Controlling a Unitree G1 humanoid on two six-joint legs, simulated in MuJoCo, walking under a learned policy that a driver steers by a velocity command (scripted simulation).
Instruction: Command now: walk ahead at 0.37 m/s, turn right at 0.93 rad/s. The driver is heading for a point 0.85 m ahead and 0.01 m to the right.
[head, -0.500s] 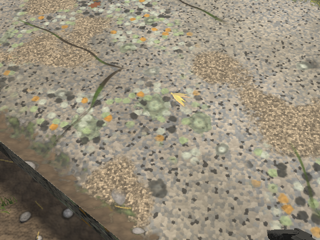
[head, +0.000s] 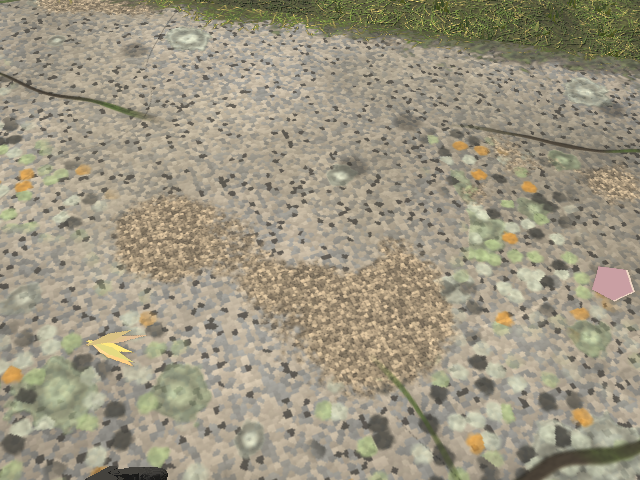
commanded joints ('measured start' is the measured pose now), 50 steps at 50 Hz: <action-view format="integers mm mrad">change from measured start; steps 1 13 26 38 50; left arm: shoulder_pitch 133 242 203 -18 158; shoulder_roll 154 190 160 160 178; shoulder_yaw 81 113 65 38 54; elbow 47 84 16 -78 -33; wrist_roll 19 -7 26 22 29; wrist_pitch -42 -30 35 -22 -45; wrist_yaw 36 54 12 91 48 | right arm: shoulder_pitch -107 -332 -147 -64 -157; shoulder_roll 10 -50 -150 -207 -110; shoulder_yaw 14 28 -24 -119 -73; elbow -223 -269 -145 -128 -187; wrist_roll -24 -12 4 -8 12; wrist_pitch -13 50 57 102 146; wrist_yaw -34 -35 -59 -51 33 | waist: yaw -3 87 70 2 81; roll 99 -23 161 -59 -142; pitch -32 -98 -92 22 -34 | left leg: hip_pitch -570 -248 66 -293 -126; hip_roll -77 -114 32 -122 -50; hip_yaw -79 28 -337 -40 153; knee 417 -794 -1323 -525 -785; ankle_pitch -133 111 -74 -384 -294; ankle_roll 16 -1 120 -78 -48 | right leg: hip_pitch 411 674 467 613 787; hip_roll -222 -78 -53 -579 -427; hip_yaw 851 482 164 522 29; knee -795 -887 -260 -1227 -908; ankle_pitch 540 1000 101 292 912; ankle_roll -145 78 210 -118 17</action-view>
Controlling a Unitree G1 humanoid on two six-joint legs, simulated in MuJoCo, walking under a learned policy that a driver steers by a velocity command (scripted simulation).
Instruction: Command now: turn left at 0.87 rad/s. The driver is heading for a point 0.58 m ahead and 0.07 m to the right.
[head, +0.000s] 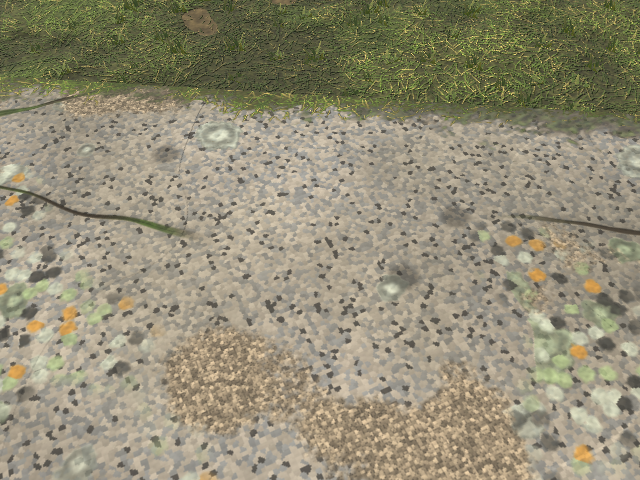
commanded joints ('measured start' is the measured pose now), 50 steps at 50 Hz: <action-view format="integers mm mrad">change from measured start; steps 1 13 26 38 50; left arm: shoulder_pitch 74 113 8 377 338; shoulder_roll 179 115 120 289 216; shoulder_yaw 61 41 62 115 81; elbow -23 21 -28 44 148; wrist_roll -2 9 -24 -21 -56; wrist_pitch -3 31 10 -28 -70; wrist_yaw -13 -38 -125 -56 -48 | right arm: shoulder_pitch -73 -13 32 -168 -317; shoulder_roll -36 -63 -126 -89 -20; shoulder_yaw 0 9 -7 46 94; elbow -113 -103 -5 -90 -111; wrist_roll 7 -11 -24 -50 -20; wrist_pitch -19 -65 -175 -206 -159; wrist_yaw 4 -57 -61 -21 -11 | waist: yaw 51 -5 -9 109 80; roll -221 97 71 -40 -87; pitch -58 -194 44 -106 29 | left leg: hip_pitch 19 285 390 -491 17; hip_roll -55 94 287 29 -61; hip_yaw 115 -232 -79 -82 62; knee -153 -621 -848 442 -340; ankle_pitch -36 138 -183 87 553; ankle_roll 29 261 210 70 64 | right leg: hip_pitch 95 -370 -513 334 21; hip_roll -227 -23 -63 -218 -8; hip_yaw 65 138 146 796 394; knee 29 678 343 -205 -249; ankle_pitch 674 1 76 -219 793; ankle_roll -137 71 -40 -310 -153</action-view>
